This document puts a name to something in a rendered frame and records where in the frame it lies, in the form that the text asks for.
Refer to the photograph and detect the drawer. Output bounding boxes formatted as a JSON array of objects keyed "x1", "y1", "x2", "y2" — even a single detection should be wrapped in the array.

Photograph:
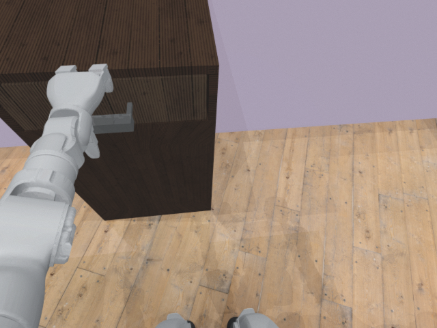
[{"x1": 0, "y1": 74, "x2": 207, "y2": 131}]

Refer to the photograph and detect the robot left hand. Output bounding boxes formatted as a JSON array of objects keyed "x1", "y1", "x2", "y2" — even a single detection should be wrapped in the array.
[{"x1": 46, "y1": 64, "x2": 113, "y2": 159}]

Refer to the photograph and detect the cabinet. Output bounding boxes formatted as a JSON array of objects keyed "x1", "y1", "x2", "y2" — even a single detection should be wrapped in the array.
[{"x1": 0, "y1": 0, "x2": 219, "y2": 221}]

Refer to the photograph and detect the robot left upper arm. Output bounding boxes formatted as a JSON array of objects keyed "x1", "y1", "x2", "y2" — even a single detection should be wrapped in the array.
[{"x1": 0, "y1": 195, "x2": 76, "y2": 328}]

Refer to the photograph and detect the robot right shin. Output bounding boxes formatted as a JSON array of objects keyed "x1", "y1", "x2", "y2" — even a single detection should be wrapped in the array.
[{"x1": 238, "y1": 308, "x2": 255, "y2": 319}]

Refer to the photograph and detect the handle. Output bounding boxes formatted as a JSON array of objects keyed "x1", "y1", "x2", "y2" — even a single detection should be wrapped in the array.
[{"x1": 91, "y1": 102, "x2": 135, "y2": 134}]

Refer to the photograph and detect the robot right thigh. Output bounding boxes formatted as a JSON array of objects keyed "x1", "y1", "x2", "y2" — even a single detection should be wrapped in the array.
[{"x1": 233, "y1": 313, "x2": 278, "y2": 328}]

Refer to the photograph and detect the robot left forearm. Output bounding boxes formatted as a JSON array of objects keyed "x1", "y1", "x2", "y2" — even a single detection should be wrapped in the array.
[{"x1": 0, "y1": 105, "x2": 92, "y2": 208}]

